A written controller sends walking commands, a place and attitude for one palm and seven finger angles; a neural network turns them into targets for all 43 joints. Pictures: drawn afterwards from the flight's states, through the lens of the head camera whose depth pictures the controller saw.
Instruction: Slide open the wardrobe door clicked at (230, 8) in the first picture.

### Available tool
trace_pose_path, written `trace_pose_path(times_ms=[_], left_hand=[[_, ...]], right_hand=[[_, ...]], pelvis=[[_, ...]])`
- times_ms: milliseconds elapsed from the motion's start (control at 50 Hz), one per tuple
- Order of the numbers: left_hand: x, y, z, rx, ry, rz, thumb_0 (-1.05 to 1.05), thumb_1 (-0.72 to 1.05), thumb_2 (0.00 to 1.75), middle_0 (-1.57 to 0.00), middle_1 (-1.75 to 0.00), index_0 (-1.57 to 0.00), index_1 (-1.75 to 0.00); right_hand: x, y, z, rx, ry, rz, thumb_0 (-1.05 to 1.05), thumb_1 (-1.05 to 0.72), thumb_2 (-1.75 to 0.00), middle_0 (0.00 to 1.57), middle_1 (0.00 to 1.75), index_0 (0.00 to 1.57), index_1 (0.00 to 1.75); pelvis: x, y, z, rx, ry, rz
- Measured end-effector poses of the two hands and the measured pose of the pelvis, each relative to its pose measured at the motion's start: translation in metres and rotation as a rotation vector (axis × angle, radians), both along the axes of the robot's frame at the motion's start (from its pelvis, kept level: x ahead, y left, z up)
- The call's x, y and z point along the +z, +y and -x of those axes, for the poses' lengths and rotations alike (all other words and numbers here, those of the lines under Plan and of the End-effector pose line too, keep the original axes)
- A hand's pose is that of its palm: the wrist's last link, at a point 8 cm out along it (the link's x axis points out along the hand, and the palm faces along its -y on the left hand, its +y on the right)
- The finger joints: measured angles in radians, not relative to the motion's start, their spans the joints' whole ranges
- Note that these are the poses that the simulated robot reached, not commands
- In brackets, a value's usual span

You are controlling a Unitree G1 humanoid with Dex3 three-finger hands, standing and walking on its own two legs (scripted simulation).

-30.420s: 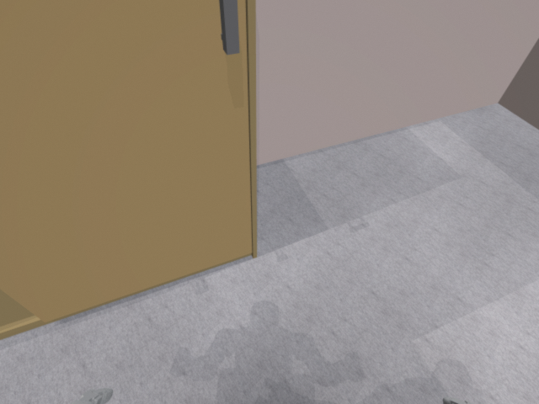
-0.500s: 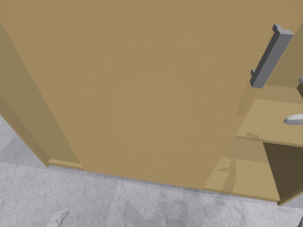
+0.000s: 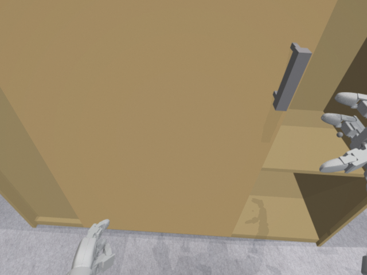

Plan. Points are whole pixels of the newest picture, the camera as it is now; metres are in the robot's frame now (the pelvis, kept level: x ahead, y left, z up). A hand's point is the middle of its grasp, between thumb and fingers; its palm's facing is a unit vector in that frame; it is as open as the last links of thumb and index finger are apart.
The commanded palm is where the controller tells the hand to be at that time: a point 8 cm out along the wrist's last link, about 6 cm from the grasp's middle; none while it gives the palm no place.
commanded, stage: draw the hand back to the body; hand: right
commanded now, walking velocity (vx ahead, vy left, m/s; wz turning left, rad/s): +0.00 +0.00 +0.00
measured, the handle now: (287, 77) +0.48 -0.24 +0.24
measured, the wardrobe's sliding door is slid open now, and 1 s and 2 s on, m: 0.49 0.49 0.49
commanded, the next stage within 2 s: step back with the hand held close in 1.48 s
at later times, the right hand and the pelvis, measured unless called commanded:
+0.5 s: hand (343, 170) +0.24 -0.26 +0.19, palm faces +0.32 +0.93 -0.20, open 14.2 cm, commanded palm +0.20 -0.30 +0.20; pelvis -0.01 +0.02 +0.00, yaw +1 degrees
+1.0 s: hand (330, 180) +0.24 -0.24 +0.18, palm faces +0.40 +0.85 -0.34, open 9.8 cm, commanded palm +0.18 -0.29 +0.18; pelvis +0.02 +0.00 +0.01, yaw +3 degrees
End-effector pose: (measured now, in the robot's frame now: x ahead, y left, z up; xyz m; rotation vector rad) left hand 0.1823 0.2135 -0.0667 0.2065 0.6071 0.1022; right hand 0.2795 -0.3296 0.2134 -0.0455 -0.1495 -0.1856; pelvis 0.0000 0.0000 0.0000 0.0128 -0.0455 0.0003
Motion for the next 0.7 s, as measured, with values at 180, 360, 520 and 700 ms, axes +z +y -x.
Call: trace_pose_path(times_ms=[180, 360, 520, 700], left_hand=[[0.009, 0.019, 0.005, 0.036, -0.071, 0.021, 0.02, 0.9, 0.9, -0.2, -0.3, -0.21, -0.3], [0.014, 0.032, 0.004, 0.031, -0.099, 0.012, 0.02, 0.9, 0.9, -0.2, -0.3, -0.21, -0.3], [0.013, 0.028, 0.003, -0.02, -0.105, -0.016, 0.02, 0.9, 0.9, -0.2, -0.3, -0.2, -0.3], [-0.008, 0.02, 0.013, -0.029, 0.032, -0.025, 0.02, 0.9, 0.9, -0.2, -0.3, -0.21, -0.3]], right_hand=[[0.002, 0.012, 0.014, 0.086, 0.056, -0.004, -0.01, 0.55, -0.2, 0.25, 1.15, 0.25, 1.15], [-0.017, 0.018, 0.049, 0.044, 0.076, -0.008, -0.01, 0.54, -0.2, 0.25, 1.14, 0.25, 1.14], [-0.013, 0.023, 0.077, -0.177, -0.014, 0.204, -0.01, 0.41, -0.27, 0.25, 1.07, 0.25, 1.07], [-0.023, 0.029, 0.094, -0.306, -0.068, 0.282, 0.0, 0.13, -0.41, 0.24, 0.9, 0.24, 0.9]], pelvis=[[0.002, 0.006, 0.0, 0.014, -0.017, 0.005], [0.0, 0.013, 0.002, 0.016, -0.032, 0.005], [0.001, 0.015, 0.008, 0.011, -0.042, -0.003], [0.004, 0.009, 0.003, 0.02, -0.042, 0.006]])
